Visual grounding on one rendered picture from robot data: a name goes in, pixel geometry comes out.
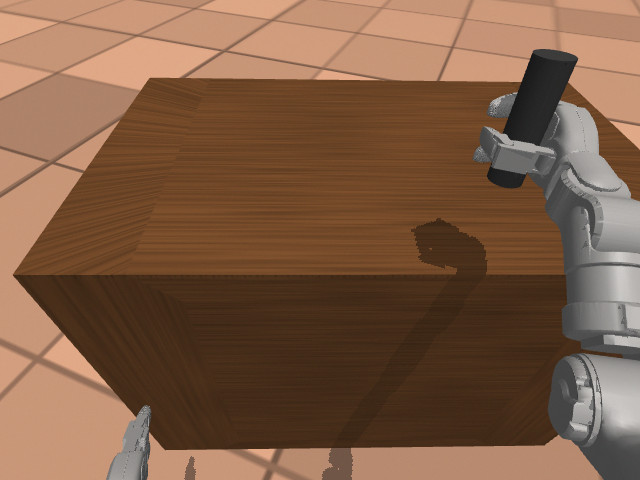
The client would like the right robot arm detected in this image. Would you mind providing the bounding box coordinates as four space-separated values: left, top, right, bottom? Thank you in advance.
543 152 640 480

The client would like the right robot hand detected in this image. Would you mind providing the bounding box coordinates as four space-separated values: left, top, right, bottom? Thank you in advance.
472 92 599 189

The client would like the can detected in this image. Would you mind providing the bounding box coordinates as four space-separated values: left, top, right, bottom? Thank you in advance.
487 49 578 188

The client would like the left robot hand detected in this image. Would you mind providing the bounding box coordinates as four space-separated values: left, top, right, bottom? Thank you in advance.
106 405 151 480

